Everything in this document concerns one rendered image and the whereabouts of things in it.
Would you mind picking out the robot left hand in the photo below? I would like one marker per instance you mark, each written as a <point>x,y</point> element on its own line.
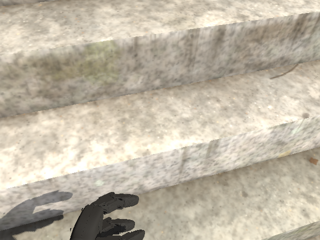
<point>90,225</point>

